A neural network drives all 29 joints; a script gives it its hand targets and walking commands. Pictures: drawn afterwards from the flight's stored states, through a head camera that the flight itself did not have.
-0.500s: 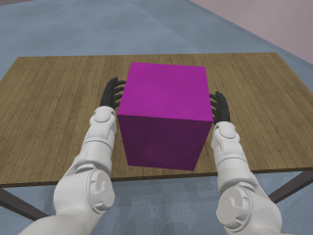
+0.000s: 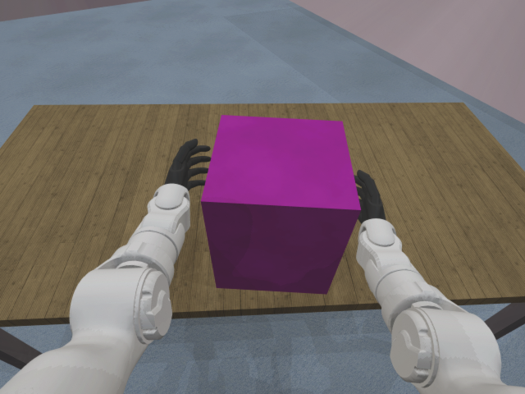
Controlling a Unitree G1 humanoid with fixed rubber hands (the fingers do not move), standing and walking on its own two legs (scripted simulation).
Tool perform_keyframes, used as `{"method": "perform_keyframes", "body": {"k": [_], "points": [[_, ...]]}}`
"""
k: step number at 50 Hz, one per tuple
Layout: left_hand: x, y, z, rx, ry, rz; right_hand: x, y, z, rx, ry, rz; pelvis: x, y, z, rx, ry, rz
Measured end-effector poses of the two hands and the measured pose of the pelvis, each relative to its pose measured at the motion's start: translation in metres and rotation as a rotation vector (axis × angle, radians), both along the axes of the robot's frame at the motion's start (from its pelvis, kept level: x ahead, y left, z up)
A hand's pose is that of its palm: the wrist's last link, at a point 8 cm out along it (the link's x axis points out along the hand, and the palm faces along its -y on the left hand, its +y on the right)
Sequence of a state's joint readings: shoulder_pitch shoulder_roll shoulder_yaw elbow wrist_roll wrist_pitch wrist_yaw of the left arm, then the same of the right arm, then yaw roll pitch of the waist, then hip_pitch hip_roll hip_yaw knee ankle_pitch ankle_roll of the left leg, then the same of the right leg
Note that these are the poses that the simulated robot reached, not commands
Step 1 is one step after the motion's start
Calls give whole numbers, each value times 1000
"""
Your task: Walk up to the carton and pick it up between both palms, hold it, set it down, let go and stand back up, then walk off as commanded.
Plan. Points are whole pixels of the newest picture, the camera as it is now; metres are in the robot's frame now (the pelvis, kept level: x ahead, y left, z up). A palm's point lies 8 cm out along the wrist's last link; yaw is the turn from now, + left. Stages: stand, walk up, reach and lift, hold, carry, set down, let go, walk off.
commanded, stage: set down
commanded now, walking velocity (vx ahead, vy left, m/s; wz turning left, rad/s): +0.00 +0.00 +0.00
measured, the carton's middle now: (276, 208) +0.44 +0.00 +0.03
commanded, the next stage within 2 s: none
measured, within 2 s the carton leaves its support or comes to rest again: neither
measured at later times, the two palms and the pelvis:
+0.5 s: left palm (163, 215) +0.40 +0.19 +0.06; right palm (376, 232) +0.37 -0.16 +0.06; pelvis -0.02 +0.00 +0.00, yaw +0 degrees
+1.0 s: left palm (131, 259) +0.31 +0.22 +0.07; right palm (395, 271) +0.30 -0.16 +0.07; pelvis -0.07 +0.01 +0.00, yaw +0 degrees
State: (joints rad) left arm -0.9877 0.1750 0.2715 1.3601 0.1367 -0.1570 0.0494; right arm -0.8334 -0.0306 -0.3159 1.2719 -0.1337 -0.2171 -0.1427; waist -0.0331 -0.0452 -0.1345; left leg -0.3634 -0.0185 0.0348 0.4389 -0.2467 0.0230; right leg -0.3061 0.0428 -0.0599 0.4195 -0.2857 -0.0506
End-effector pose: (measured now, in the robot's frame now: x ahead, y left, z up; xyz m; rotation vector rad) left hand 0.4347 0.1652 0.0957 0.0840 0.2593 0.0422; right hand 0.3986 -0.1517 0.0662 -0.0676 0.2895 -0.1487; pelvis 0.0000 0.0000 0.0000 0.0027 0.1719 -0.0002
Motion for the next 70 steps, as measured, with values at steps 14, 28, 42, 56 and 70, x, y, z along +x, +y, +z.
{"method": "perform_keyframes", "body": {"k": [14, 28, 42, 56, 70], "points": [[-11, 11, -8, -27, 50, 33, -2, -1, 7, -76, -48, 61, -5, 1, 0, -1, 6, 0], [-50, 28, -40, -1, 77, 35, -30, 0, -2, -92, -93, 72, -23, 3, 1, -4, -16, -2], [-111, 53, -45, -13, -10, 58, -92, -15, -18, -3, -37, -12, -57, 9, 1, -12, -62, -2], [-143, 59, -41, -26, -68, 42, -124, -13, -7, -21, -56, 5, -72, 11, 0, -15, -90, -2], [-216, 68, -74, -16, -2, 47, -189, -25, -21, 26, -82, -8, -76, 11, 0, -16, -101, -2]]}}
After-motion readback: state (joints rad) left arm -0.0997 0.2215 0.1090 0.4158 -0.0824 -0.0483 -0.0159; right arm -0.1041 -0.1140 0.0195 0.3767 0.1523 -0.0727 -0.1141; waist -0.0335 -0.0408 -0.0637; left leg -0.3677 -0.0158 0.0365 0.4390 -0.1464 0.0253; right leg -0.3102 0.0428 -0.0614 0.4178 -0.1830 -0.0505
